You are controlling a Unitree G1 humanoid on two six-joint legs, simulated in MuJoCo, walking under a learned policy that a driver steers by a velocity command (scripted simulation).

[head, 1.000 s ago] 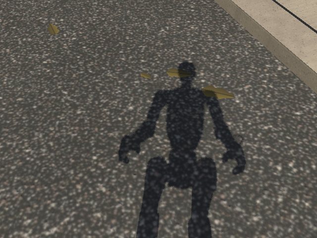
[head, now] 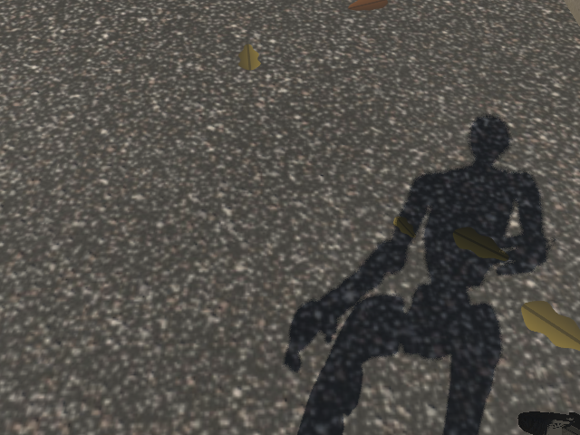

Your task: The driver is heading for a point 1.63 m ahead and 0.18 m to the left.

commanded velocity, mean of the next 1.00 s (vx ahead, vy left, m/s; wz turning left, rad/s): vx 0.50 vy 0.00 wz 0.32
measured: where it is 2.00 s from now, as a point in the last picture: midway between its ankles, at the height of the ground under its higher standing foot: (265, 196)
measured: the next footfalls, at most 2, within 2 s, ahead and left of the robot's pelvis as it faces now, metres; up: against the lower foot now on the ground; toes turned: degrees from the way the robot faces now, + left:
right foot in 0.46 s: +0.46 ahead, -0.09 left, +0.00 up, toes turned +18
left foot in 0.96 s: +0.64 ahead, +0.25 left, +0.00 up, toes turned +19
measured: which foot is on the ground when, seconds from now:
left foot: down 0.00-0.48, up 0.50-0.94, down 0.96-1.00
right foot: up 0.00-0.44, down 0.46-0.96, up 0.98-1.00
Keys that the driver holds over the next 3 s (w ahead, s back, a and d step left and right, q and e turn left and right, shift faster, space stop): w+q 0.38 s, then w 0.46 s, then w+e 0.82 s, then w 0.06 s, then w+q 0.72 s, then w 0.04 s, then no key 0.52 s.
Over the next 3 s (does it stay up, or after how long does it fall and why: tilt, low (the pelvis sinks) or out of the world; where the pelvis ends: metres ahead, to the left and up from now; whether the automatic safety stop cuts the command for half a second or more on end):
stays up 1.54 0.17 0.03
